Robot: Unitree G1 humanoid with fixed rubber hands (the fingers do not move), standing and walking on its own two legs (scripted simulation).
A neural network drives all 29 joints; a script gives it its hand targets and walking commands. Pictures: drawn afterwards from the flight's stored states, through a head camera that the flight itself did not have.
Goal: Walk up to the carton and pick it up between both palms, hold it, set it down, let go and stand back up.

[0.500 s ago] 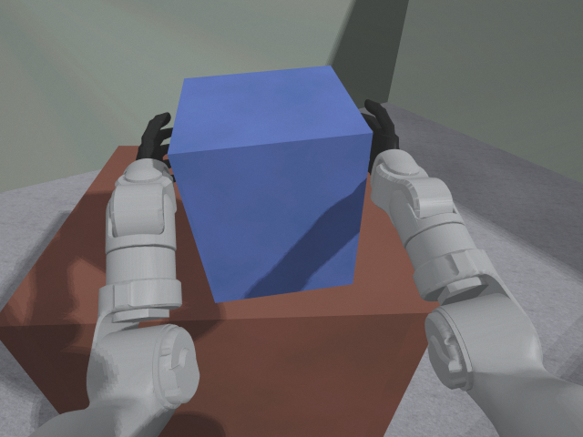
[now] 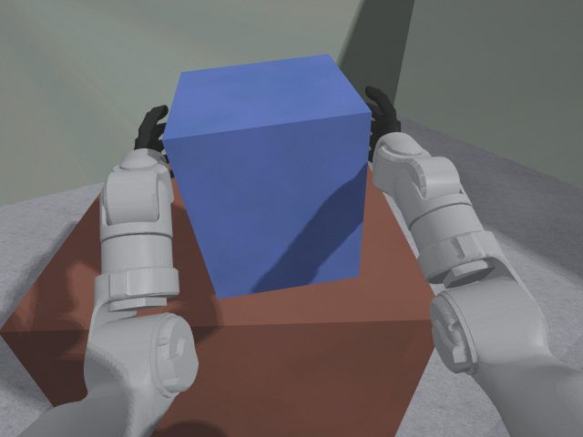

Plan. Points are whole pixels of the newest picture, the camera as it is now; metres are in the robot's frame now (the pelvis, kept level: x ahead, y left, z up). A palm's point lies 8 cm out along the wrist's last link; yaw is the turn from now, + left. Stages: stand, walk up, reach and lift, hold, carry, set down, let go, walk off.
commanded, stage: hold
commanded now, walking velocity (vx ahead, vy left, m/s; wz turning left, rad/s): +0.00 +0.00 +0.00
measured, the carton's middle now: (272, 177) +0.40 +0.00 +0.23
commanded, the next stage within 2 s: set down in 1.76 s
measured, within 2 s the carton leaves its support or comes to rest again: neither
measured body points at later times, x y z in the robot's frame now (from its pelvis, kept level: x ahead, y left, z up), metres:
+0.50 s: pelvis +0.00 +0.00 +0.00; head -0.10 +0.01 +0.44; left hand +0.38 +0.16 +0.29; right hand +0.38 -0.14 +0.31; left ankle +0.00 +0.12 -0.75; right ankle +0.02 -0.12 -0.75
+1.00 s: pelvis +0.00 -0.01 +0.00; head -0.09 +0.01 +0.44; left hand +0.38 +0.16 +0.29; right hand +0.38 -0.14 +0.31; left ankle +0.00 +0.12 -0.75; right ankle +0.02 -0.12 -0.75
